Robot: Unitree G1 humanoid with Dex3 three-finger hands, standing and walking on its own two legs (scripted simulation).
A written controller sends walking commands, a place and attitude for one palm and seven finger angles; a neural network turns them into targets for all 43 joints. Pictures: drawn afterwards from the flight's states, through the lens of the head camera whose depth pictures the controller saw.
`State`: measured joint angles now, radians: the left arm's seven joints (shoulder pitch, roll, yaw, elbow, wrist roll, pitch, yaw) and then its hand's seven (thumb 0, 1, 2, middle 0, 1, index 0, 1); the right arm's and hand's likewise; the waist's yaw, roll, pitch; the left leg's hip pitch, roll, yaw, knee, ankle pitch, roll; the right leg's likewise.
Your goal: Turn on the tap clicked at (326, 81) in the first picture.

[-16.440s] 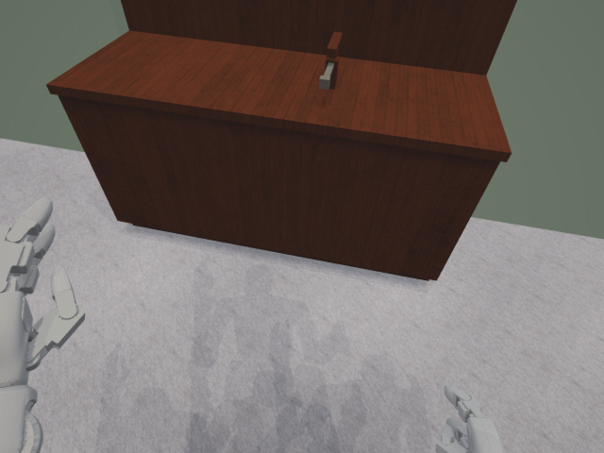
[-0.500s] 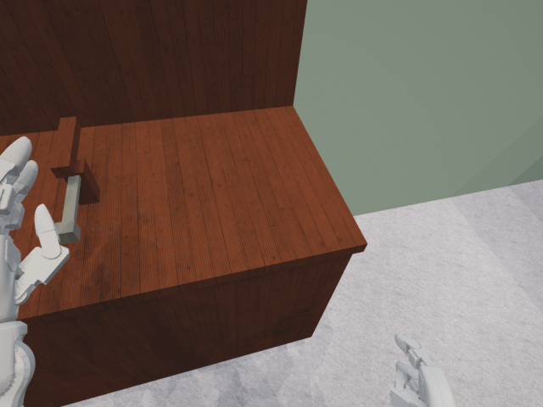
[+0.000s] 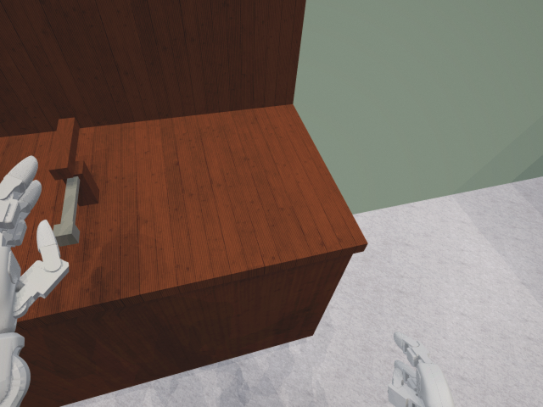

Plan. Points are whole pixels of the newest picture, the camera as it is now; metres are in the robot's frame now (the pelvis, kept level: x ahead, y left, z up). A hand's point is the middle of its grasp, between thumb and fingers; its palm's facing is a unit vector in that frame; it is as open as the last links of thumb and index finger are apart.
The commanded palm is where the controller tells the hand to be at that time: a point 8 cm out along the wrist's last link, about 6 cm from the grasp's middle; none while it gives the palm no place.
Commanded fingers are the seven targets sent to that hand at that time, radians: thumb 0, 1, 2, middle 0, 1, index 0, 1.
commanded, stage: look again from close up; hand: left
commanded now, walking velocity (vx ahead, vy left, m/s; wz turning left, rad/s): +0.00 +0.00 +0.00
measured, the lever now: (66, 234) +0.34 +0.37 +0.01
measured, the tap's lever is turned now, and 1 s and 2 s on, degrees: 0 0 0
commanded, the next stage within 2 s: turn the palm inward beside the body in 0.06 s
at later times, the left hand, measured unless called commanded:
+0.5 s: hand (88, 319) +0.18 +0.23 +0.11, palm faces +0.41 -0.85 -0.33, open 7.4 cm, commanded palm +0.14 +0.27 +0.16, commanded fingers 0.00 0.90 0.90 -0.20 -0.30 -0.20 -0.30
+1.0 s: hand (90, 291) +0.20 +0.22 +0.13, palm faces +0.53 -0.80 -0.27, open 7.4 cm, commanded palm +0.15 +0.26 +0.15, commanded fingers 0.00 0.90 0.90 -0.20 -0.30 -0.20 -0.30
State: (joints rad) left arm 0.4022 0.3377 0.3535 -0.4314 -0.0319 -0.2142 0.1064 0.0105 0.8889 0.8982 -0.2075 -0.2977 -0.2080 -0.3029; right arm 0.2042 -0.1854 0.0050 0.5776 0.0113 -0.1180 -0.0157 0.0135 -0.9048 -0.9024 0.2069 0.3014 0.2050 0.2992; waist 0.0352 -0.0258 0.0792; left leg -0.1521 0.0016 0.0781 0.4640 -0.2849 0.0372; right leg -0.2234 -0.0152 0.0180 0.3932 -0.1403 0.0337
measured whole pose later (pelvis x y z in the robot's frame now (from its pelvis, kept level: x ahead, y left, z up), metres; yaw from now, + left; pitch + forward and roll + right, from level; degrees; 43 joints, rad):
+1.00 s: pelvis +0.02 -0.05 -0.02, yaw +6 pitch +3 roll +0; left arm 0.45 0.30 0.31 -0.42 -0.15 -0.09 0.13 0.01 0.89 0.90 -0.21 -0.30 -0.21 -0.30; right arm 0.21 -0.24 -0.02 0.66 0.02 -0.18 -0.05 0.01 -0.91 -0.90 0.20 0.30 0.20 0.30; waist 0.06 0.03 -0.05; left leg -0.33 0.02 -0.04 0.67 -0.39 -0.03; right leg -0.39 0.01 -0.08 0.66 -0.32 -0.03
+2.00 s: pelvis +0.00 -0.06 -0.02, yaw +8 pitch +1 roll -1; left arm 0.57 0.22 0.20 -0.49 -0.24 0.03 0.17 0.01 0.90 0.90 -0.20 -0.30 -0.20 -0.30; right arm 0.22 -0.24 0.02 0.64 0.04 -0.23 -0.08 0.02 -0.90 -0.90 0.21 0.30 0.20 0.30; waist 0.07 0.06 -0.06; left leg -0.35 0.02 -0.09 0.70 -0.38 -0.03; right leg -0.38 0.00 -0.12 0.67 -0.31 -0.04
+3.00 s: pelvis +0.01 -0.04 -0.02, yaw +7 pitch +4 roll -1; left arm 0.34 0.24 0.28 -0.19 -0.25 -0.06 0.11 0.01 0.90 0.90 -0.20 -0.29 -0.20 -0.30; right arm 0.20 -0.23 0.03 0.68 0.03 -0.22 -0.09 0.01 -0.90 -0.90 0.21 0.30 0.21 0.30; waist 0.05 0.04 -0.04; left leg -0.37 0.00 -0.06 0.68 -0.37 -0.01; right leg -0.41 -0.02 -0.10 0.65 -0.30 -0.02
